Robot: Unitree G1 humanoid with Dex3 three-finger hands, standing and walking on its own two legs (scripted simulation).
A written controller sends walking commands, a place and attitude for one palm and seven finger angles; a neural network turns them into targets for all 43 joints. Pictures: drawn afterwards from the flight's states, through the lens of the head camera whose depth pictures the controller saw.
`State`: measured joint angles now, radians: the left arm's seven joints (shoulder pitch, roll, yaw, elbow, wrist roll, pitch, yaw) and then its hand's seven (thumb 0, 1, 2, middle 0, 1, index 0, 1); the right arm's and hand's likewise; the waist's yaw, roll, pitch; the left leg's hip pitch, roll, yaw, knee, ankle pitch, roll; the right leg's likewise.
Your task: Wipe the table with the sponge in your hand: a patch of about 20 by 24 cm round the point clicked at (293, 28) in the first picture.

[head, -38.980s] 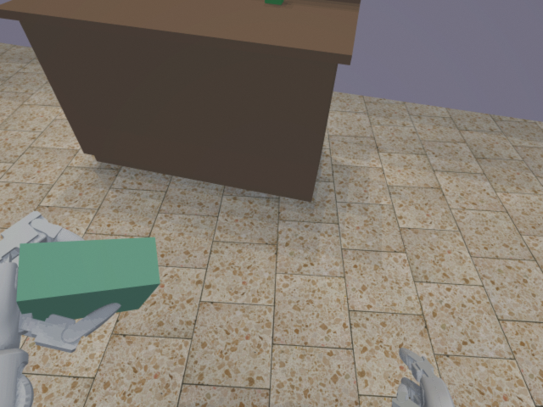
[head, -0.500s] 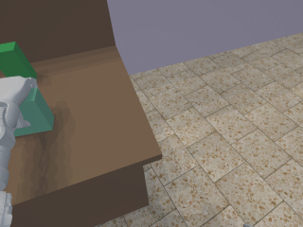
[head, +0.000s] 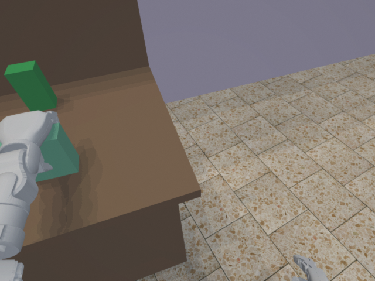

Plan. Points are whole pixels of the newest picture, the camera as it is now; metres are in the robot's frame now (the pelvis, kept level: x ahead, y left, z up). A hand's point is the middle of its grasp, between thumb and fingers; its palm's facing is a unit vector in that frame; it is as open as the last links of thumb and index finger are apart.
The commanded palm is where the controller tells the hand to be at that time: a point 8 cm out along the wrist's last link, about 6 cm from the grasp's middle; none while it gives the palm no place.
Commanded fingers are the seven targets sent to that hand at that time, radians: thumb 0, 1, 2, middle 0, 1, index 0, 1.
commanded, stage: wipe back along the first lane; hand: left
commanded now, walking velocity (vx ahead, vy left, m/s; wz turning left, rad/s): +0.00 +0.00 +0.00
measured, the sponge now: (44, 160) +0.33 +0.37 +0.07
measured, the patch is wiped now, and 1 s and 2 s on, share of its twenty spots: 1.00 1.00 1.00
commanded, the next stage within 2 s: lift the sponge slowly off the table in 0.90 s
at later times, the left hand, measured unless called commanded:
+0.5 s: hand (38, 165) +0.29 +0.33 +0.12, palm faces +0.03 +0.00 -1.00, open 9.6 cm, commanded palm +0.25 +0.33 +0.15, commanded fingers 0.00 0.10 1.30 -1.20 -1.60 -1.20 -1.60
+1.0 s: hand (34, 187) +0.24 +0.31 +0.12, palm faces +0.05 -0.01 -1.00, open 9.6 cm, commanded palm +0.20 +0.31 +0.15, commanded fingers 0.00 0.10 1.30 -1.20 -1.60 -1.20 -1.60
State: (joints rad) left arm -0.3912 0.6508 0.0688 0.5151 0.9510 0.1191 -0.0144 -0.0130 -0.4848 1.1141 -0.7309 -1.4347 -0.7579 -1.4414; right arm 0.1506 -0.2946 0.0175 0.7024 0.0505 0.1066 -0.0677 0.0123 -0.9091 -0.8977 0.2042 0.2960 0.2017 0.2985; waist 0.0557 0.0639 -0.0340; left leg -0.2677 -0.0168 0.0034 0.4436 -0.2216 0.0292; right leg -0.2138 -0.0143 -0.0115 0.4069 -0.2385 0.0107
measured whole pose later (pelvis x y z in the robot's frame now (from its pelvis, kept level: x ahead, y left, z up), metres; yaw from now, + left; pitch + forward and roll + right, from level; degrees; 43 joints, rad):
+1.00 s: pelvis +0.01 -0.01 +0.00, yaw +0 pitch -1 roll +0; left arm 0.19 0.60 0.10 -0.18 0.86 0.31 -0.01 0.01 -0.48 1.11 -0.72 -1.44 -0.75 -1.45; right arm 0.08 -0.28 0.03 0.68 0.04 0.09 -0.06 0.01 -0.91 -0.90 0.20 0.30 0.20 0.30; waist 0.10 0.10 -0.01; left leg -0.18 -0.01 0.01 0.45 -0.26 0.02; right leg -0.13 -0.01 -0.01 0.44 -0.28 0.00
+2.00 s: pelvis +0.00 -0.02 +0.00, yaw +1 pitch -3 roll +0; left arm 0.00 0.65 0.06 -0.12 0.83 0.36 -0.12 0.00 -0.50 1.11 -0.77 -1.39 -0.80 -1.40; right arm 0.03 -0.28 0.07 0.68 0.04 0.07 -0.09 0.02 -0.91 -0.90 0.20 0.30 0.20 0.30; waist 0.12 0.11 0.01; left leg -0.14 0.00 -0.02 0.41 -0.21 0.00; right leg -0.09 0.01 -0.03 0.40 -0.25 -0.02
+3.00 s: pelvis -0.02 -0.02 +0.00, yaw +1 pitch -3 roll +0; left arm -0.20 0.73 0.04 -0.12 0.81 0.43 -0.24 0.00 -0.50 1.11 -0.77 -1.39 -0.80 -1.40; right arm 0.03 -0.28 0.09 0.66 0.05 0.08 -0.08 0.02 -0.91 -0.90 0.20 0.30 0.20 0.30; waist 0.13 0.12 0.00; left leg -0.18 -0.01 -0.02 0.42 -0.19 0.01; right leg -0.14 -0.01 -0.03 0.42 -0.24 -0.01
